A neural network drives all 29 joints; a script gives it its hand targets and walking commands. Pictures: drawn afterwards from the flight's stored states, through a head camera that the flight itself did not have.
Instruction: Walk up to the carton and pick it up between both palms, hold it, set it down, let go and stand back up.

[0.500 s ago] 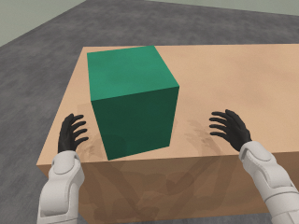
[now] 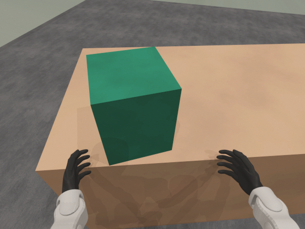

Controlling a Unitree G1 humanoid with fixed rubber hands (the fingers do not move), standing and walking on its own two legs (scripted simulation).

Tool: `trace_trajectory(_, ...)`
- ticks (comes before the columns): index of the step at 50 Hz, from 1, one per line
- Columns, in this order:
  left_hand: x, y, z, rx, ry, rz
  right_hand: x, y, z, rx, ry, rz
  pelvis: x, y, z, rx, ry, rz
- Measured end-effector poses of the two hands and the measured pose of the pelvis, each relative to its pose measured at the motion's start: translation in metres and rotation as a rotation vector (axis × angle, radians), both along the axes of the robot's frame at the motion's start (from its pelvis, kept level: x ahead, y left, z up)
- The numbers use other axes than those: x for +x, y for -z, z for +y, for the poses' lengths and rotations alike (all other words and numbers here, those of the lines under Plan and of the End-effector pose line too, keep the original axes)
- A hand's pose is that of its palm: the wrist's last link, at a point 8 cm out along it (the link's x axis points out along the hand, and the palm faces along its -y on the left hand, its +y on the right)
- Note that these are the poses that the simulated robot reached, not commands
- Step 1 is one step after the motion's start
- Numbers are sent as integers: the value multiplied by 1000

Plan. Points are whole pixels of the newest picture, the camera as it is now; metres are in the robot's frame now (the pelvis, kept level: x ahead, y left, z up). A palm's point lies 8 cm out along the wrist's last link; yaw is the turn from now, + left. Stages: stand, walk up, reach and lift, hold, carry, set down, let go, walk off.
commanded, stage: set down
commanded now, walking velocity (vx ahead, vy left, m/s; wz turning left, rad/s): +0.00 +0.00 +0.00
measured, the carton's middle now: (132, 105) +0.44 +0.09 +0.09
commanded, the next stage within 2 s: let go in 0.78 s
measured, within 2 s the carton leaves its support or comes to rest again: neither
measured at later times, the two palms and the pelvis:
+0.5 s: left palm (65, 191) +0.21 +0.23 +0.02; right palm (240, 198) +0.22 -0.21 -0.02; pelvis +0.02 +0.02 +0.00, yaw +0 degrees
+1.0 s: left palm (61, 191) +0.21 +0.24 +0.02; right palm (230, 210) +0.21 -0.19 -0.06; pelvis +0.01 +0.01 +0.00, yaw +2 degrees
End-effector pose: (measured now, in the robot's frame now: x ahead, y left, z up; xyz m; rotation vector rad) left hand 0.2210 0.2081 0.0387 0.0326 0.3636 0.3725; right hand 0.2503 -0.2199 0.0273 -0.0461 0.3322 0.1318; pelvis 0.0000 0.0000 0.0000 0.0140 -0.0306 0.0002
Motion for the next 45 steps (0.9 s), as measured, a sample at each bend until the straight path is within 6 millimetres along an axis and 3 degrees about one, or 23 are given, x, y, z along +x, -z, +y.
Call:
trace_trajectory(9, -6, 19, 14, -2, 34, 52, -12, 16, 7, -34, 14, 65, 5, -1, 7, -1, 1, 2)
trace_trajectory(22, -7, 20, 19, 14, 93, 46, -23, 40, 10, -76, 19, 154, 15, -2, 18, -5, -2, -4)
trace_trajectory(34, -8, 21, 23, 28, 140, 44, -35, 68, 18, -123, 20, 249, 16, -2, 18, -4, -20, -20)
trace_trajectory(45, -8, 21, 28, 25, 187, 52, -41, 82, 25, -157, 40, 291, 13, -1, 15, -3, -35, -51)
